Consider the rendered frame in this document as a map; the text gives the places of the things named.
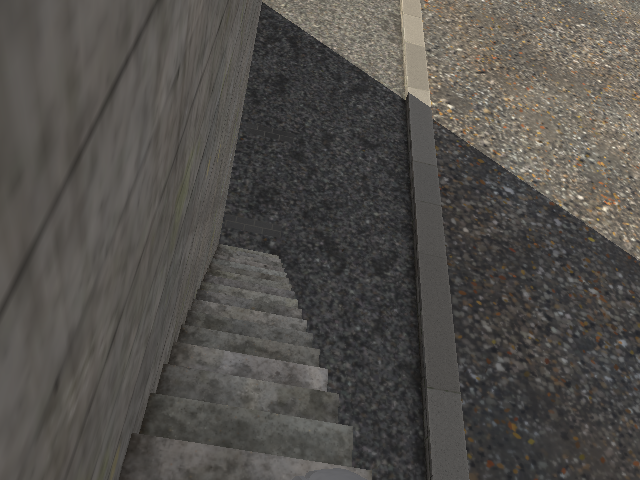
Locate stairs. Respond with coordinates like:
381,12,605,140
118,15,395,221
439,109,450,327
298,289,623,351
119,244,372,480

